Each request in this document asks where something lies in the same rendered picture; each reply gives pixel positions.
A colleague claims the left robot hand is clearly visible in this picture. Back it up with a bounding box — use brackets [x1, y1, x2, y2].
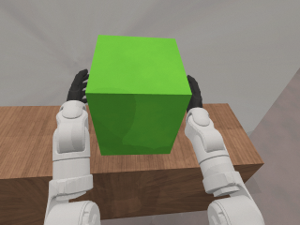
[67, 68, 89, 104]

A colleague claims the right robot upper arm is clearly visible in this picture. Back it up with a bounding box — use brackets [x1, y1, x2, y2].
[207, 195, 264, 225]

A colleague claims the right robot forearm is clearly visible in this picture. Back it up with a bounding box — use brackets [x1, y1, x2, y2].
[184, 107, 265, 225]

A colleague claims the left robot upper arm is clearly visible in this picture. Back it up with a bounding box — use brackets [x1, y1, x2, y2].
[45, 200, 101, 225]

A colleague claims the right robot hand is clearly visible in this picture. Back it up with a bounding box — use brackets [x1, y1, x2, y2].
[187, 75, 203, 113]

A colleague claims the pedestal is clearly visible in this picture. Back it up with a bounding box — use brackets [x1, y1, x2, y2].
[0, 103, 264, 225]

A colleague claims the carton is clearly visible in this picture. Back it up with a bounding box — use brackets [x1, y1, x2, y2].
[85, 35, 192, 156]

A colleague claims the left robot forearm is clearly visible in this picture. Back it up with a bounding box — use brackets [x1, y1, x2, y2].
[43, 100, 94, 225]

